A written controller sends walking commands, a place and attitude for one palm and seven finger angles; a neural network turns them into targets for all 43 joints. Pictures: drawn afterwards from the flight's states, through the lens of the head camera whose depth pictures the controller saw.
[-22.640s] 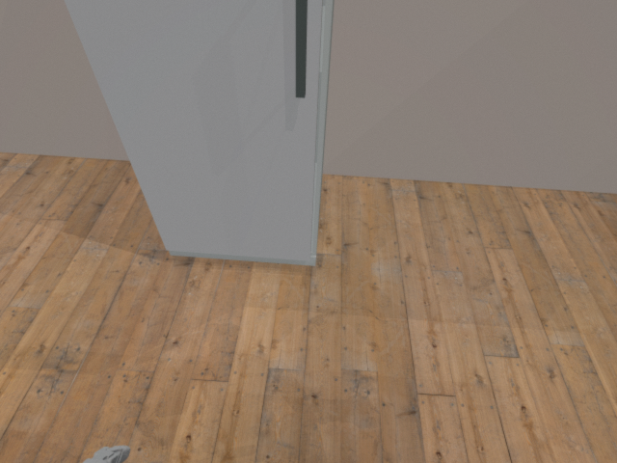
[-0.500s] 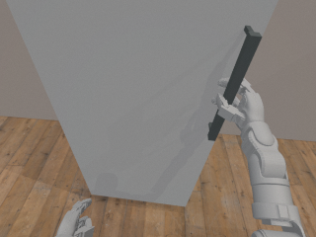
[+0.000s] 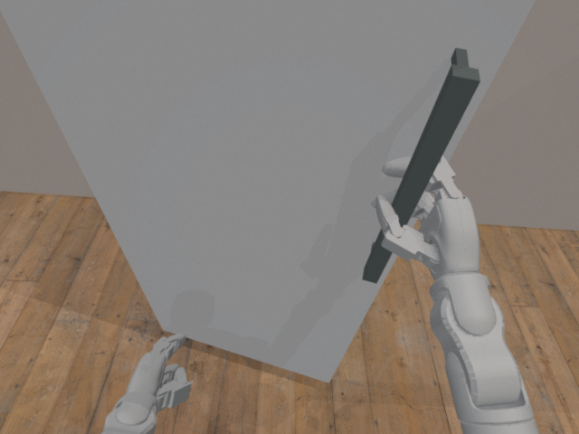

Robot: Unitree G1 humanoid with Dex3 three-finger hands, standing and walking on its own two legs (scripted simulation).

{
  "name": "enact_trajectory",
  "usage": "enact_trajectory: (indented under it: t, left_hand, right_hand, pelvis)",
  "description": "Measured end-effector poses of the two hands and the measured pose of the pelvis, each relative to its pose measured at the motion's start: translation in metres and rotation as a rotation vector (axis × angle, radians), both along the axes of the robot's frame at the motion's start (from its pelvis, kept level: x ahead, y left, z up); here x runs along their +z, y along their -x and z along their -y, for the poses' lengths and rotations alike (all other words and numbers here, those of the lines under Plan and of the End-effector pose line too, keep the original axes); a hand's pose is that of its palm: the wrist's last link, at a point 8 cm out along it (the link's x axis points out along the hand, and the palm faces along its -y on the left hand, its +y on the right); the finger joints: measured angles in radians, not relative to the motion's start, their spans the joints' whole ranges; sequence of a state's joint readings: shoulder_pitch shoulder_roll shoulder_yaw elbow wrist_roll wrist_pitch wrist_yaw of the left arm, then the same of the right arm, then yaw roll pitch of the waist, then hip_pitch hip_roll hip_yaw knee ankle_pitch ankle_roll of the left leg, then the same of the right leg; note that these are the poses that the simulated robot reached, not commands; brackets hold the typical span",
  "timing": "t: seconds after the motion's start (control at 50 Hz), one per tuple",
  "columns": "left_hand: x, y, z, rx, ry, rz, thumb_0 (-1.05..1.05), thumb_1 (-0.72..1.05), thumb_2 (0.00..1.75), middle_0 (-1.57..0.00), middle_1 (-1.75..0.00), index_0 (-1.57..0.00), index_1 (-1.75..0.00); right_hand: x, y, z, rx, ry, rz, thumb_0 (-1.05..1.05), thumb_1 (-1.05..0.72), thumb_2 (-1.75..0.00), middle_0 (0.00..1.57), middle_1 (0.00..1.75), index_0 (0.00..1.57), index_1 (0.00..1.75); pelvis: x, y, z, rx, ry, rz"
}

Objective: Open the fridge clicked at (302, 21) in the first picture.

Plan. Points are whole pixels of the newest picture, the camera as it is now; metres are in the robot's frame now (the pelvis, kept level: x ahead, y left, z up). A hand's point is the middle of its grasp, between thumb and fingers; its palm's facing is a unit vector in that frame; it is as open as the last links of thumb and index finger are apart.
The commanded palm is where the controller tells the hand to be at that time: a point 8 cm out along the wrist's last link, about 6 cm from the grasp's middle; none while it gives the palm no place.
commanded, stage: walk backward, drawing the door open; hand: right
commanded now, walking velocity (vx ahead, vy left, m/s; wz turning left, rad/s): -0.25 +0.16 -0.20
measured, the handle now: (404, 191) +0.36 -0.10 +0.19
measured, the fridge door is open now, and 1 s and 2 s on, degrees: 14 34 64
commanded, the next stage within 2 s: none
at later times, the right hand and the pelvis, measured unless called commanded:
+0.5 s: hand (356, 305) +0.22 -0.03 +0.17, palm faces +0.03 +0.98 -0.17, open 6.8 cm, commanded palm +0.18 -0.08 +0.19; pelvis -0.07 +0.07 -0.01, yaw -6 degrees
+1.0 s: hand (297, 363) +0.16 +0.02 +0.17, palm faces +0.37 +0.92 -0.16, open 6.9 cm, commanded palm +0.11 -0.02 +0.18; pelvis -0.06 +0.24 -0.02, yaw -28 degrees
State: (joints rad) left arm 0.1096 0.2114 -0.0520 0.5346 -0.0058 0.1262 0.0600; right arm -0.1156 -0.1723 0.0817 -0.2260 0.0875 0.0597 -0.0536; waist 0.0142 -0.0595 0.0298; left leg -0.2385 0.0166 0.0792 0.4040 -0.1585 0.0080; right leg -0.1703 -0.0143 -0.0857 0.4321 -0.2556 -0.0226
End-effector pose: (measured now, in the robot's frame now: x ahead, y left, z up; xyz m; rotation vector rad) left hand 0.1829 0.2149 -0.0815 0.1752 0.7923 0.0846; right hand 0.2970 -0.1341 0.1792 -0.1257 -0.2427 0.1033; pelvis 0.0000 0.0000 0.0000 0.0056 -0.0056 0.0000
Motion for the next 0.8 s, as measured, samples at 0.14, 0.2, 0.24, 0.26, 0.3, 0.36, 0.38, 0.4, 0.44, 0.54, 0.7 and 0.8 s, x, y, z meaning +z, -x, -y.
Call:
enact_trajectory:
  t: [0.14,0.2,0.24,0.26,0.3,0.36,0.38,0.4,0.44,0.54,0.7,0.8]
  left_hand:
    - [-0.011,0.036,-0.005,0.039,0.012,-0.062,0.01,0.91,0.90,-0.20,-0.30,-0.20,-0.30]
    - [-0.014,0.049,-0.007,0.041,0.024,-0.063,0.01,0.91,0.90,-0.20,-0.30,-0.20,-0.30]
    - [-0.016,0.055,-0.009,0.037,0.034,-0.060,0.01,0.91,0.90,-0.20,-0.30,-0.20,-0.30]
    - [-0.017,0.058,-0.010,0.033,0.039,-0.058,0.01,0.91,0.90,-0.20,-0.30,-0.20,-0.30]
    - [-0.020,0.062,-0.014,0.024,0.048,-0.056,0.01,0.91,0.90,-0.20,-0.30,-0.20,-0.30]
    - [-0.023,0.066,-0.023,0.008,0.058,-0.051,0.01,0.90,0.90,-0.20,-0.30,-0.21,-0.30]
    - [-0.024,0.067,-0.027,0.004,0.059,-0.048,0.01,0.90,0.90,-0.20,-0.30,-0.21,-0.30]
    - [-0.025,0.067,-0.031,0.001,0.059,-0.045,0.01,0.90,0.90,-0.20,-0.30,-0.21,-0.30]
    - [-0.026,0.069,-0.040,-0.002,0.056,-0.038,0.01,0.90,0.90,-0.20,-0.30,-0.21,-0.30]
    - [-0.026,0.076,-0.064,-0.016,0.008,-0.019,0.01,0.91,0.90,-0.20,-0.30,-0.20,-0.30]
    - [-0.025,0.089,-0.089,-0.135,-0.023,-0.065,0.01,0.91,0.90,-0.20,-0.30,-0.20,-0.30]
    - [-0.029,0.070,-0.108,-0.272,-0.005,-0.120,0.01,0.90,0.90,-0.20,-0.30,-0.21,-0.30]
  right_hand:
    - [-0.002,0.028,-0.009,0.026,0.015,0.050,-0.05,-0.63,-0.75,0.44,1.40,0.25,1.33]
    - [-0.002,0.039,-0.014,0.015,0.020,0.060,-0.06,-0.64,-0.74,0.44,1.40,0.24,1.32]
    - [-0.003,0.047,-0.018,0.003,0.023,0.066,-0.06,-0.64,-0.73,0.44,1.41,0.23,1.32]
    - [-0.003,0.051,-0.019,-0.004,0.024,0.069,-0.06,-0.64,-0.73,0.45,1.41,0.23,1.32]
    - [-0.003,0.059,-0.024,-0.020,0.027,0.073,-0.06,-0.64,-0.73,0.45,1.41,0.22,1.32]
    - [-0.003,0.072,-0.031,-0.048,0.029,0.079,-0.06,-0.64,-0.74,0.45,1.41,0.22,1.32]
    - [-0.004,0.076,-0.033,-0.057,0.030,0.080,-0.06,-0.64,-0.75,0.45,1.41,0.22,1.32]
    - [-0.004,0.080,-0.035,-0.066,0.031,0.081,-0.06,-0.64,-0.75,0.45,1.41,0.22,1.32]
    - [-0.004,0.089,-0.040,-0.083,0.031,0.084,-0.07,-0.64,-0.75,0.46,1.41,0.22,1.32]
    - [-0.005,0.108,-0.051,-0.103,0.034,0.098,-0.07,-0.64,-0.74,0.46,1.41,0.21,1.30]
    - [-0.006,0.130,-0.064,-0.146,0.059,0.116,-0.08,-0.64,-0.72,0.46,1.41,0.18,1.25]
    - [-0.007,0.146,-0.080,-0.247,0.045,0.120,-0.07,-0.63,-0.76,0.46,1.41,0.21,1.26]
  pelvis:
    - [-0.001,0.017,-0.003,0.001,0.015,0.001]
    - [-0.003,0.026,-0.008,-0.007,0.026,0.003]
    - [-0.004,0.032,-0.014,-0.013,0.032,0.004]
    - [-0.005,0.035,-0.018,-0.017,0.033,0.003]
    - [-0.006,0.041,-0.026,-0.029,0.035,0.003]
    - [-0.007,0.049,-0.039,-0.045,0.034,0.000]
    - [-0.008,0.052,-0.044,-0.051,0.032,-0.001]
    - [-0.009,0.054,-0.049,-0.058,0.030,-0.001]
    - [-0.010,0.059,-0.058,-0.070,0.026,-0.002]
    - [-0.014,0.071,-0.075,-0.125,0.013,0.003]
    - [-0.009,0.083,-0.121,-0.272,-0.014,0.005]
    - [-0.006,0.074,-0.166,-0.353,-0.051,-0.032]
